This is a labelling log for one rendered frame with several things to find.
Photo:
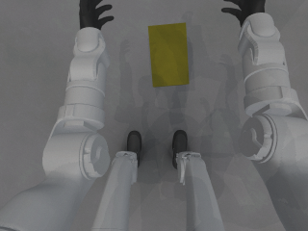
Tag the robot foot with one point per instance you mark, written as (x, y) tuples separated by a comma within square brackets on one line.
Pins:
[(179, 144), (134, 144)]

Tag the carton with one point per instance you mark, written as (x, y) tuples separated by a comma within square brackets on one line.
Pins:
[(169, 54)]

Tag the robot right forearm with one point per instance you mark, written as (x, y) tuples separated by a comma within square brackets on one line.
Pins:
[(266, 76)]

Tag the robot left forearm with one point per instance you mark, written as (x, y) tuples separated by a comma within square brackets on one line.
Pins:
[(85, 87)]

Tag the right robot upper arm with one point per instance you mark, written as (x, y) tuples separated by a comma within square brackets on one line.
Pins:
[(278, 148)]

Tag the robot right hand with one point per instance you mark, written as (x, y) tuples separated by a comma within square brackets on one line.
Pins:
[(248, 7)]

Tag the robot left hand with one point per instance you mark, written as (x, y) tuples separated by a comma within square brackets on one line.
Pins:
[(88, 14)]

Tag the left robot foot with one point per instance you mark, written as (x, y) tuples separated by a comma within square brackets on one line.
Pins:
[(134, 144)]

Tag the left robot upper arm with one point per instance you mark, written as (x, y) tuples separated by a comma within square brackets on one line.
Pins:
[(71, 162)]

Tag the right robot foot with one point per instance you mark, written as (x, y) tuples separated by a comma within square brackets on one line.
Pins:
[(179, 144)]

